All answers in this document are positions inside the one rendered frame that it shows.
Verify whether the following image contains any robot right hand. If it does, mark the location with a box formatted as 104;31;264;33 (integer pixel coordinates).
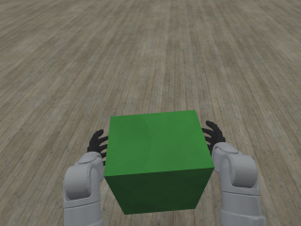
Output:
201;121;226;157

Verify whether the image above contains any robot left hand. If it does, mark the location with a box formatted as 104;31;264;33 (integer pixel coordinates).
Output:
87;129;108;166

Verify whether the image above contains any right robot forearm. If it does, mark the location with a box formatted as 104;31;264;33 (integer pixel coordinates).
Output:
212;142;267;226

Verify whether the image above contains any carton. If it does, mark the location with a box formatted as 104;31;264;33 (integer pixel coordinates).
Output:
103;110;214;215

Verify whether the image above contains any left robot forearm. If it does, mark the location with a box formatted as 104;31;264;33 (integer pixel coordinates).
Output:
63;152;104;226

